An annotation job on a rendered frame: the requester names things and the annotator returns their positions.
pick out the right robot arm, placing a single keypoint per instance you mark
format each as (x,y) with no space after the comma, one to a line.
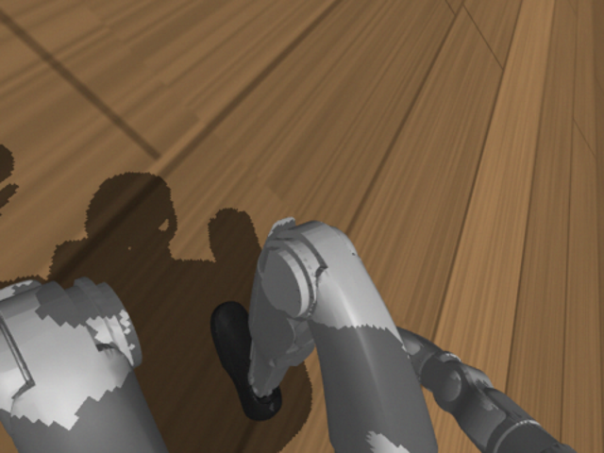
(489,418)

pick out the right robot hand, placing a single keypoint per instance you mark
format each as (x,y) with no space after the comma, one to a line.
(418,348)

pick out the right robot foot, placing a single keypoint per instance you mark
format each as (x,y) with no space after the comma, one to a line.
(231,336)

